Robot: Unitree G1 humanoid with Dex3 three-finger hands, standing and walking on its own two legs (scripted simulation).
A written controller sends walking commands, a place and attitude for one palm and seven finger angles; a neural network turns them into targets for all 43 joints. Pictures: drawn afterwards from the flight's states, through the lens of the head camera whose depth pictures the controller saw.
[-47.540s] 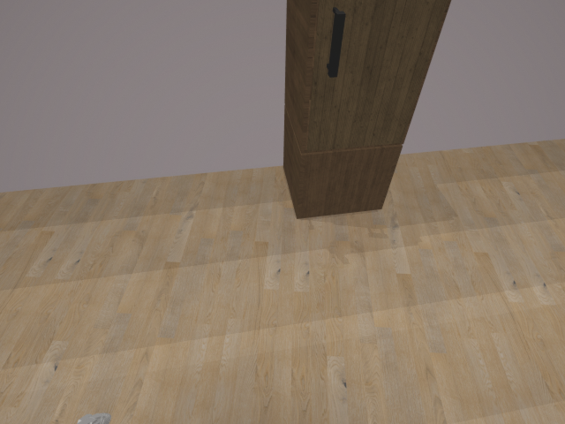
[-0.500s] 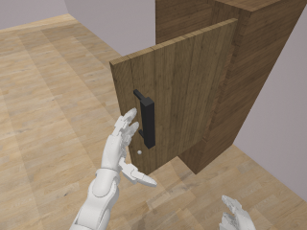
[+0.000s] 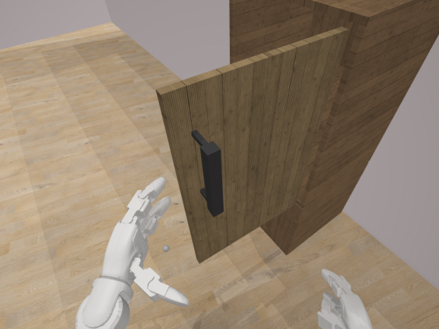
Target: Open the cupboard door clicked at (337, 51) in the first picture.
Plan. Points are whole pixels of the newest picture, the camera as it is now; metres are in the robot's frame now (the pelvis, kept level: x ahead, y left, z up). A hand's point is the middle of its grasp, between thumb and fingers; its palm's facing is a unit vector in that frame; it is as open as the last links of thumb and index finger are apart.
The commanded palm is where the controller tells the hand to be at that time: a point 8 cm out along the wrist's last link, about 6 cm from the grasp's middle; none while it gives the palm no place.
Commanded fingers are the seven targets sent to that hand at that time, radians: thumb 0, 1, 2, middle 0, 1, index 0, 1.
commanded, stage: draw the hand back to the body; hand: left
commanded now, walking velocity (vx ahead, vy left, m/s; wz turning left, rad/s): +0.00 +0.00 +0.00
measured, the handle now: (207, 175) +0.37 +0.05 +0.10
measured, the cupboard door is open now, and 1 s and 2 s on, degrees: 87 87 87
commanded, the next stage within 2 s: step back with the hand held close in 1.64 s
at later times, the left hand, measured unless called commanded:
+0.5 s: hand (123, 245) +0.22 +0.15 +0.12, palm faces -0.07 -1.00 -0.05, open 16.3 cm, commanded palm +0.19 +0.21 +0.13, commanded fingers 0.00 -0.40 0.34 -0.15 -0.30 -0.15 -0.30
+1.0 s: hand (53, 229) +0.22 +0.25 +0.15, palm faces +0.29 -0.90 -0.34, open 12.3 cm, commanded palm +0.17 +0.29 +0.18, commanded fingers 0.00 0.48 0.72 -0.19 -0.30 -0.19 -0.30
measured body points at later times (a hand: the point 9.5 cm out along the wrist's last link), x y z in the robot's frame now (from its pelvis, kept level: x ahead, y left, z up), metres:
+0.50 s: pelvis +0.00 +0.01 +0.01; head -0.02 -0.01 +0.46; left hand +0.21 +0.21 +0.13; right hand +0.18 -0.22 -0.07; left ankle +0.02 +0.14 -0.71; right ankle -0.04 -0.09 -0.71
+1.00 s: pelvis +0.01 +0.03 +0.03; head +0.00 +0.02 +0.48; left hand +0.20 +0.29 +0.17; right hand +0.19 -0.19 -0.05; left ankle +0.02 +0.14 -0.71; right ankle -0.04 -0.09 -0.71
